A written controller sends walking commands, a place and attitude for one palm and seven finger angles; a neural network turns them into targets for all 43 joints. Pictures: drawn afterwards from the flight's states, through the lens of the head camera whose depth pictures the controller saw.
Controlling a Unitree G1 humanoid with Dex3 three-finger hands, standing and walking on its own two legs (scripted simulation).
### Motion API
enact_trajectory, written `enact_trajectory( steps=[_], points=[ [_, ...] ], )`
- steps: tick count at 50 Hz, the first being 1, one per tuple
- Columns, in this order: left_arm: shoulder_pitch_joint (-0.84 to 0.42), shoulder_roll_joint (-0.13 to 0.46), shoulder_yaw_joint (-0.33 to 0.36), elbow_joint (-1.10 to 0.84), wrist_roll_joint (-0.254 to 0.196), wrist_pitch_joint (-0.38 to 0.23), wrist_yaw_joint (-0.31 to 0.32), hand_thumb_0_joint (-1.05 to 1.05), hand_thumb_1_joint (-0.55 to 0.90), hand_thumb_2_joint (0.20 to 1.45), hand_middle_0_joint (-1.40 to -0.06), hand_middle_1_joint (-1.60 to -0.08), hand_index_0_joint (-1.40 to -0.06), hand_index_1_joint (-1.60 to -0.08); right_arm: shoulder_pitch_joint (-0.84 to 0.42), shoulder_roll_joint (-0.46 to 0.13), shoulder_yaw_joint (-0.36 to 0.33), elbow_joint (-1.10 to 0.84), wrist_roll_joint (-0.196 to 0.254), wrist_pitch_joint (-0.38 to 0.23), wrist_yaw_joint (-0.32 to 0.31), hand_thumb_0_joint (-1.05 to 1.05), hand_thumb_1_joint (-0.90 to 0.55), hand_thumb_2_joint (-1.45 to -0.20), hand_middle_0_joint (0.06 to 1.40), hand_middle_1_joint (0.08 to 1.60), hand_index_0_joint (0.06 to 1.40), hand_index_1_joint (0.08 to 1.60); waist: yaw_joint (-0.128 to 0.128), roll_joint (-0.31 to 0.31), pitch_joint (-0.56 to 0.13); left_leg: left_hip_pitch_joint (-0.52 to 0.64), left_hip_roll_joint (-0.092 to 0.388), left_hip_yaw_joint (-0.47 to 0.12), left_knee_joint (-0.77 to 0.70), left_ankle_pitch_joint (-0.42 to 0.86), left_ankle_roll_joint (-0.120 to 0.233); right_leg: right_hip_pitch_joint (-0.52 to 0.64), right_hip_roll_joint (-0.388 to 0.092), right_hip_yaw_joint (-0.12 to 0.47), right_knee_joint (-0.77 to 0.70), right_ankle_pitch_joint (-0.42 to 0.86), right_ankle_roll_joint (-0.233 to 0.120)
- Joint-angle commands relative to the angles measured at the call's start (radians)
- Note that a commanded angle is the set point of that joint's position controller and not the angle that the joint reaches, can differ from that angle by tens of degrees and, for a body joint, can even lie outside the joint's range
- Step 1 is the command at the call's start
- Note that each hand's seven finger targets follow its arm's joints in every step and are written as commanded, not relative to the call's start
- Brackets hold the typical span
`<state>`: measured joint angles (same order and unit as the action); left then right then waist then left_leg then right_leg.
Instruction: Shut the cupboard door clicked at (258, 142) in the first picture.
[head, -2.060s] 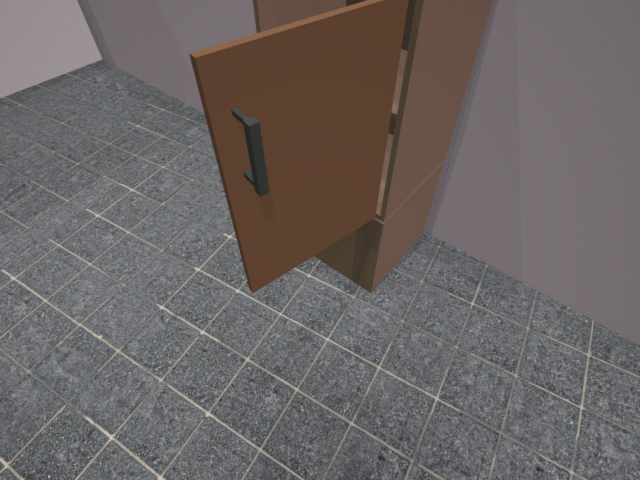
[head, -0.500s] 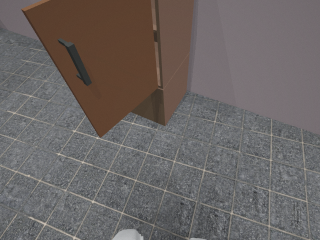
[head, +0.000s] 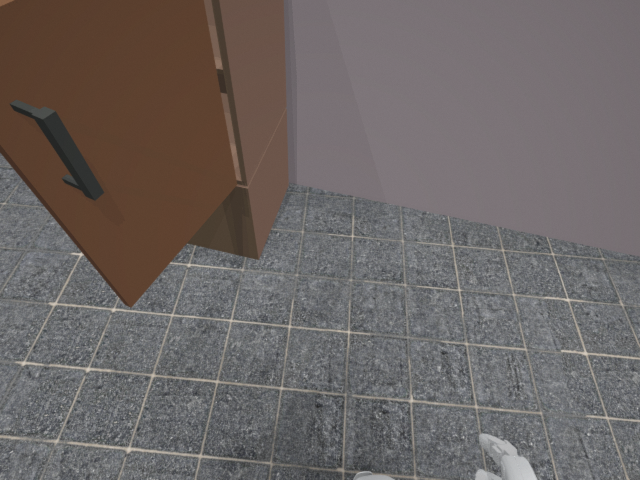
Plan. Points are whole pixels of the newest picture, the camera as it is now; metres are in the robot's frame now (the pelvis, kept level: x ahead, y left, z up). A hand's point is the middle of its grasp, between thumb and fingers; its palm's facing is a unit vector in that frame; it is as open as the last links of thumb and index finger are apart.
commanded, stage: walk to a spot facing it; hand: left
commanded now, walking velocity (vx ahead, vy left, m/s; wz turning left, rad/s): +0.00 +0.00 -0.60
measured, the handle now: (60, 153) +0.47 +0.41 +0.09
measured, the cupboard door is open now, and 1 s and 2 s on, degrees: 78 78 78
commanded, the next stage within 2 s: turn to face it in 1.54 s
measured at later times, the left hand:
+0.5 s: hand (235, 449) +0.17 +0.13 -0.16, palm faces -0.33 -0.91 -0.24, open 7.4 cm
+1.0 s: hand (388, 318) +0.40 -0.09 -0.17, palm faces -0.65 -0.74 -0.19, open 7.4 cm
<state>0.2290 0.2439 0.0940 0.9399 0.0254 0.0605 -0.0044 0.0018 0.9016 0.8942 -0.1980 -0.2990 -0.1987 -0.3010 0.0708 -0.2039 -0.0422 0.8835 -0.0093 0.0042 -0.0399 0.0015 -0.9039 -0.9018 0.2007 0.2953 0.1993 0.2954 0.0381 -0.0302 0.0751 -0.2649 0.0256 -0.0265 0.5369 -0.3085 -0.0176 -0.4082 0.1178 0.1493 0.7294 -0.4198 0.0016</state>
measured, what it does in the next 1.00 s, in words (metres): walks ahead, turning right: right foot, then left foot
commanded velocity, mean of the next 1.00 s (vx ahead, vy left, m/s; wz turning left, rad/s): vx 0.23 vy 0.00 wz -0.57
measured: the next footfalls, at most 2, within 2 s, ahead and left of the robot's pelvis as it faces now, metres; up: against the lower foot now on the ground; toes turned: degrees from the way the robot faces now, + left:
right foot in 0.30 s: +0.02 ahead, -0.15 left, +0.00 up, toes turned -16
left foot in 0.58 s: +0.12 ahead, +0.08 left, +0.00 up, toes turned -16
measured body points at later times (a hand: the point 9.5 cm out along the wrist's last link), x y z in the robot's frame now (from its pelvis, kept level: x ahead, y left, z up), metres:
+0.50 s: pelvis +0.02 -0.03 +0.00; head +0.07 -0.05 +0.45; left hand +0.19 +0.18 -0.14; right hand -0.03 -0.30 -0.14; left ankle +0.04 +0.10 -0.69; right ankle -0.01 -0.14 -0.73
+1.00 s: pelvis +0.15 -0.13 -0.02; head +0.20 -0.17 +0.42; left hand +0.43 -0.05 -0.15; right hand -0.08 -0.23 -0.15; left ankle +0.09 +0.08 -0.70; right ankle +0.16 -0.24 -0.74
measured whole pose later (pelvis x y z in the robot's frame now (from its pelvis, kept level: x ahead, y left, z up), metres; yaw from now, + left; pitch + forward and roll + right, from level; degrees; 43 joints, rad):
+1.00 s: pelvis +0.15 -0.13 -0.02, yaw -36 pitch +1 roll +1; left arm 0.01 0.22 0.07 0.90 0.03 -0.02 -0.06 0.00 0.91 0.90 -0.19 -0.30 -0.19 -0.30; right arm 0.51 -0.15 -0.01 1.07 -0.01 -0.02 -0.01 0.00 -0.90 -0.90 0.20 0.30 0.20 0.30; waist -0.06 -0.01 0.13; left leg -0.07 0.20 0.26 0.79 -0.52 -0.09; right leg -0.45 -0.02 -0.14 0.66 -0.24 -0.10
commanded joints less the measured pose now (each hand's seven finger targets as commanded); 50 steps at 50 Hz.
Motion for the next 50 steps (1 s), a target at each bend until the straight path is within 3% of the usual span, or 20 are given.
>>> enact_trajectory(
  steps=[1,8,12,13,14,15,17,27,28,29,30,31,33,36,43,45,47,48,49,50],
  points=[
    [-0.049,0.088,0.029,-0.110,0.004,-0.026,-0.018,0.000,0.900,0.900,-0.200,-0.300,-0.200,-0.300,0.095,-0.197,-0.033,-0.060,-0.029,-0.013,-0.020,0.000,-0.900,-0.900,0.200,0.300,0.200,0.300,-0.022,0.234,-0.053,0.110,0.334,-0.180,-0.199,0.548,0.178,-0.200,-0.108,-0.088,0.471,-0.086,0.060],
    [-0.128,0.055,0.000,-0.135,-0.005,-0.020,-0.042,0.000,0.900,0.900,-0.200,-0.300,-0.200,-0.300,0.178,-0.217,-0.046,-0.034,-0.027,-0.006,-0.009,0.000,-0.900,-0.900,0.200,0.300,0.200,0.300,-0.067,0.253,-0.078,0.150,0.284,0.042,-0.124,0.601,0.126,-0.042,-0.121,-0.232,0.131,-0.010,0.045],
    [-0.053,0.086,0.004,-0.111,-0.006,-0.035,-0.041,0.000,0.900,0.900,-0.200,-0.300,-0.200,-0.300,0.169,-0.241,-0.053,-0.036,-0.021,0.002,0.004,0.000,-0.900,-0.900,0.200,0.300,0.200,0.300,-0.024,0.222,-0.094,0.069,0.271,0.094,0.026,0.520,0.061,0.199,-0.098,-0.266,-0.162,0.158,0.008],
    [0.035,0.143,0.016,-0.086,-0.003,-0.045,-0.034,0.000,0.900,0.900,-0.200,-0.300,-0.200,-0.300,0.155,-0.225,-0.053,-0.045,-0.012,0.003,0.009,0.000,-0.900,-0.900,0.200,0.300,0.200,0.300,0.023,0.115,-0.138,-0.048,0.232,0.144,0.193,0.383,0.008,0.383,-0.174,-0.177,-0.272,0.368,-0.025],
    [0.101,0.276,0.045,-0.068,0.007,-0.057,-0.013,0.000,0.900,0.900,-0.200,-0.300,-0.200,-0.300,0.136,-0.126,-0.030,-0.093,0.000,0.005,0.015,0.000,-0.900,-0.900,0.200,0.300,0.200,0.300,0.047,-0.279,-0.170,-0.329,0.060,0.226,0.484,-0.214,-0.060,0.547,-0.477,0.249,-0.358,0.752,-0.150],
    [0.155,0.307,0.042,-0.052,-0.012,-0.055,0.002,0.000,0.900,0.900,-0.200,-0.300,-0.200,-0.300,0.105,-0.160,-0.025,-0.105,0.002,0.017,0.004,0.000,-0.900,-0.900,0.200,0.300,0.200,0.300,0.082,-0.252,-0.195,-0.344,0.063,0.059,0.617,-0.374,-0.053,0.477,-0.552,0.292,-0.356,0.786,-0.247],
    [0.026,0.228,0.036,-0.086,-0.006,-0.039,0.020,0.000,0.900,0.900,-0.200,-0.300,-0.200,-0.300,0.077,-0.154,-0.034,-0.093,-0.003,0.021,0.010,0.000,-0.900,-0.900,0.200,0.300,0.200,0.300,0.033,-0.236,-0.137,-0.379,0.093,0.013,0.674,-0.255,-0.048,0.363,-0.431,0.263,-0.399,0.272,-0.228],
    [-0.114,0.170,0.026,-0.102,0.002,-0.056,-0.010,0.000,0.900,0.900,-0.200,-0.300,-0.200,-0.300,0.278,-0.108,-0.031,-0.007,-0.011,-0.022,0.031,0.000,-0.900,-0.900,0.200,0.300,0.200,0.300,-0.102,-0.087,-0.052,0.158,0.002,0.137,-0.012,-0.039,-0.037,-0.056,-0.249,0.163,-0.388,-0.206,-0.142],
    [-0.135,0.117,0.014,-0.121,-0.003,-0.054,-0.017,0.000,0.900,0.900,-0.200,-0.300,-0.200,-0.300,0.377,-0.158,-0.038,0.024,-0.016,-0.035,0.017,0.000,-0.900,-0.900,0.200,0.300,0.200,0.300,-0.148,0.059,-0.069,0.305,0.088,0.038,-0.164,-0.145,-0.007,-0.178,-0.167,0.086,-0.230,-0.207,-0.093],
    [-0.149,0.029,-0.005,-0.154,-0.014,-0.050,-0.027,0.000,0.900,0.900,-0.200,-0.300,-0.200,-0.300,0.471,-0.270,-0.060,0.045,-0.042,-0.044,0.009,0.000,-0.900,-0.900,0.200,0.300,0.200,0.300,-0.184,0.408,-0.065,0.378,0.394,-0.378,-0.347,-0.424,0.088,-0.368,-0.016,-0.105,0.144,-0.232,-0.024],
    [-0.238,0.058,0.004,-0.203,-0.008,-0.063,-0.038,0.000,0.900,0.900,-0.200,-0.300,-0.200,-0.300,0.469,-0.300,-0.062,0.037,-0.037,-0.049,-0.007,0.000,-0.900,-0.900,0.200,0.300,0.200,0.300,-0.175,0.271,-0.023,0.280,0.536,-0.503,-0.431,-0.458,0.181,-0.410,-0.125,-0.106,0.294,-0.176,-0.019],
    [-0.248,0.059,0.010,-0.185,0.011,-0.069,-0.048,0.000,0.900,0.900,-0.200,-0.300,-0.200,-0.300,0.431,-0.263,-0.049,0.022,-0.040,-0.057,0.006,0.000,-0.900,-0.900,0.200,0.300,0.200,0.300,-0.147,0.142,0.016,0.195,0.495,-0.481,-0.430,-0.402,0.176,-0.390,-0.147,-0.093,0.419,-0.078,-0.020],
    [-0.202,0.036,0.007,-0.141,0.018,-0.069,-0.061,0.000,0.900,0.900,-0.200,-0.300,-0.200,-0.300,0.346,-0.174,-0.020,0.016,-0.033,-0.069,0.007,0.000,-0.900,-0.900,0.200,0.300,0.200,0.300,-0.084,0.158,0.038,0.189,0.383,-0.205,-0.371,-0.066,0.111,-0.392,-0.197,-0.130,0.497,0.084,0.000],
    [-0.210,-0.024,-0.019,-0.123,0.008,-0.061,-0.068,0.000,0.900,0.900,-0.200,-0.300,-0.200,-0.300,0.439,-0.120,-0.003,0.066,-0.028,-0.083,-0.003,0.000,-0.900,-0.900,0.200,0.300,0.200,0.300,-0.099,0.185,-0.027,0.336,0.288,0.081,-0.248,0.501,0.065,-0.386,-0.185,-0.201,0.436,0.138,0.009],
    [-0.325,-0.023,-0.029,-0.133,0.004,-0.057,-0.071,0.000,0.900,0.900,-0.200,-0.300,-0.200,-0.300,0.478,-0.125,-0.009,0.111,-0.033,-0.069,0.003,0.000,-0.900,-0.900,0.200,0.300,0.200,0.300,-0.116,0.229,0.025,0.269,0.312,0.244,-0.252,0.548,0.080,-0.179,-0.149,-0.308,0.038,0.183,-0.026],
    [-0.256,-0.001,-0.022,-0.112,0.003,-0.062,-0.066,0.000,0.900,0.900,-0.200,-0.300,-0.200,-0.300,0.461,-0.148,-0.012,0.114,-0.030,-0.066,0.004,0.000,-0.900,-0.900,0.200,0.300,0.200,0.300,-0.072,0.214,-0.012,0.276,0.328,0.272,-0.147,0.771,0.076,-0.039,-0.106,-0.337,-0.015,0.134,-0.060],
    [0.022,0.057,0.002,-0.035,0.004,-0.079,-0.052,0.000,0.900,0.900,-0.200,-0.300,-0.200,-0.300,0.371,-0.174,-0.017,0.092,-0.017,-0.062,0.010,0.000,-0.900,-0.900,0.200,0.300,0.200,0.300,0.074,0.161,-0.134,0.141,0.289,0.317,0.182,0.843,0.029,0.359,-0.067,-0.337,-0.135,0.181,-0.107],
    [0.197,0.170,0.034,0.016,0.009,-0.090,-0.037,0.000,0.900,0.900,-0.200,-0.300,-0.200,-0.300,0.343,-0.130,-0.009,0.065,0.004,-0.065,0.024,0.000,-0.900,-0.900,0.200,0.300,0.200,0.300,0.151,-0.028,-0.244,-0.133,0.206,0.330,0.485,0.492,-0.007,0.672,-0.251,-0.108,-0.204,0.137,-0.167],
    [0.270,0.265,0.054,0.035,-0.009,-0.093,-0.020,0.000,0.900,0.900,-0.200,-0.300,-0.200,-0.300,0.322,-0.064,-0.005,0.016,0.019,-0.064,0.020,0.000,-0.900,-0.900,0.200,0.300,0.200,0.300,0.138,-0.232,-0.306,-0.413,0.044,0.238,0.852,-0.309,-0.051,0.778,-0.556,0.422,-0.372,0.256,-0.287],
    [0.199,0.283,0.051,0.018,-0.027,-0.083,-0.008,0.000,0.900,0.900,-0.200,-0.300,-0.200,-0.300,0.253,-0.088,-0.015,0.006,0.009,-0.055,0.019,0.000,-0.900,-0.900,0.200,0.300,0.200,0.300,0.115,-0.111,-0.192,-0.481,0.096,0.068,0.937,-0.270,-0.030,0.593,-0.579,0.426,-0.464,0.125,-0.306]
  ],
)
